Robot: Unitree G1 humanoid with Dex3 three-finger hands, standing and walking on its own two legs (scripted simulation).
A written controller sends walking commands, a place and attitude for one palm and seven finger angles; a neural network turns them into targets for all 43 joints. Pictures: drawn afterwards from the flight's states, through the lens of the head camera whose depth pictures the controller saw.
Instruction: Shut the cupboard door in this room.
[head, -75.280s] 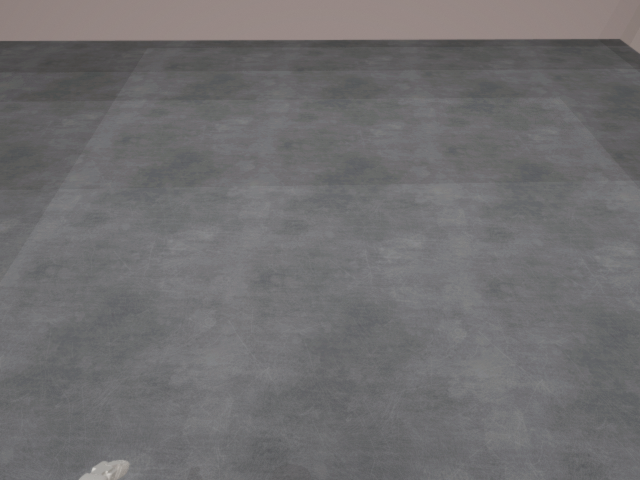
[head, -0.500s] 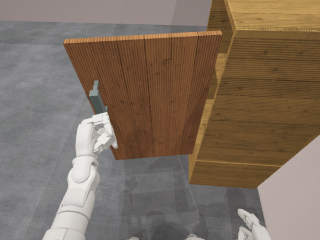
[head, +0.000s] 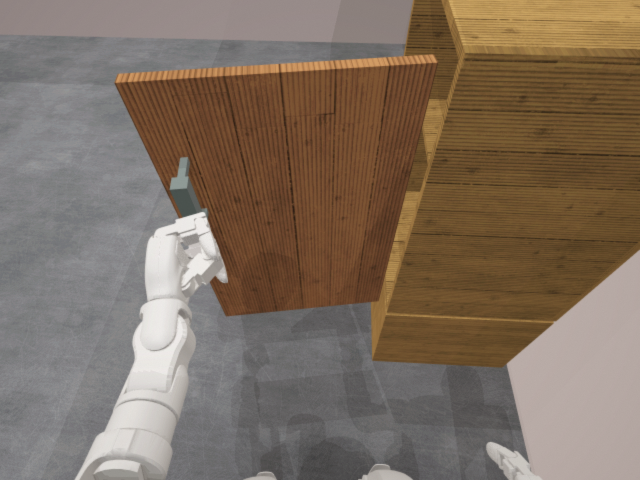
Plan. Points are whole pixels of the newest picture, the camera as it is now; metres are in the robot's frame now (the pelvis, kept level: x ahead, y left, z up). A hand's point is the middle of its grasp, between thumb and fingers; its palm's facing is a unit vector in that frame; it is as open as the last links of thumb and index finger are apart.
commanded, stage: push the door shut along its arc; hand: left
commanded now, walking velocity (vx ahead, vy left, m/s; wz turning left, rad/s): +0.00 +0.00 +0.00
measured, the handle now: (193, 202) +0.47 +0.19 +0.06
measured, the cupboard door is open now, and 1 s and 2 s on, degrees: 99 85 67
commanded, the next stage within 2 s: pull the fist back off the door in 1.96 s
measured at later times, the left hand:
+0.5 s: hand (219, 232) +0.41 +0.14 +0.06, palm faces +0.03 -1.00 -0.02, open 3.1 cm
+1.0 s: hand (246, 192) +0.49 +0.11 +0.06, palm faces -0.13 -0.99 -0.03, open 3.1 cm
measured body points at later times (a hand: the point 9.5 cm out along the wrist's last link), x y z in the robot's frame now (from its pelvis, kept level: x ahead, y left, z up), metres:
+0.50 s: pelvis +0.00 +0.01 -0.01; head +0.06 +0.01 +0.44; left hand +0.41 +0.20 +0.07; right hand +0.09 -0.24 -0.12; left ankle -0.01 +0.11 -0.70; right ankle +0.02 -0.08 -0.69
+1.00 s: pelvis -0.02 +0.01 -0.02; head +0.09 +0.01 +0.42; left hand +0.49 +0.17 +0.07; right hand -0.01 -0.25 -0.14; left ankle -0.01 +0.11 -0.70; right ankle +0.02 -0.08 -0.69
